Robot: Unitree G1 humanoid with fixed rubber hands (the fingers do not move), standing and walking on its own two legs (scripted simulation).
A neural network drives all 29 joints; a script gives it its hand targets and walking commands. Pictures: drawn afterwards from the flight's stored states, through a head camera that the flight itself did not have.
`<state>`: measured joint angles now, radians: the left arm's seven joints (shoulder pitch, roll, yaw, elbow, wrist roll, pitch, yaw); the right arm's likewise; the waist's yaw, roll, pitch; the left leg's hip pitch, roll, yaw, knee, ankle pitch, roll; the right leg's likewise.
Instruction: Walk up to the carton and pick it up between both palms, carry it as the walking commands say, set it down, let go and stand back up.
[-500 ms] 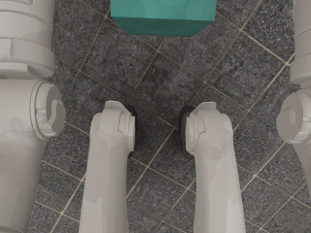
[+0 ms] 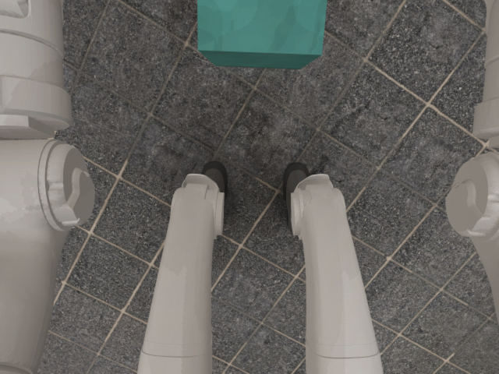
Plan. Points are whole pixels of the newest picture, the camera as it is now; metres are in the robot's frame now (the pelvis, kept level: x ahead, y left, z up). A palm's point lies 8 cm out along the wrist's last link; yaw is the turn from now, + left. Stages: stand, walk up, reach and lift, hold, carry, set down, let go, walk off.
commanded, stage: set down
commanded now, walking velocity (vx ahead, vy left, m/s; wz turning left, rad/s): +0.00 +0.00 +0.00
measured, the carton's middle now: out of the picture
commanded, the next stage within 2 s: let go in 0.30 s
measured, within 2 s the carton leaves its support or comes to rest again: neither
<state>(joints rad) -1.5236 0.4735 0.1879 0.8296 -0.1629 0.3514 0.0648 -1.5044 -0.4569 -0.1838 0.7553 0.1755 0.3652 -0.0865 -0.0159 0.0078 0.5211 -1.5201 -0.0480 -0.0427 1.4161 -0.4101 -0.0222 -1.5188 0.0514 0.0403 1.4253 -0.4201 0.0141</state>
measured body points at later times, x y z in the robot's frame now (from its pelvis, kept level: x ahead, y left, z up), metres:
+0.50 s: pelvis +0.05 +0.00 +0.09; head +0.37 +0.00 +0.41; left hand +0.58 +0.19 -0.03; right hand +0.58 -0.20 -0.03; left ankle +0.11 +0.12 -0.56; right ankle +0.11 -0.12 -0.56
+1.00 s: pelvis +0.11 +0.00 +0.16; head +0.28 -0.01 +0.58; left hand +0.41 +0.22 +0.06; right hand +0.41 -0.23 +0.06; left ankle +0.12 +0.12 -0.56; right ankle +0.11 -0.12 -0.56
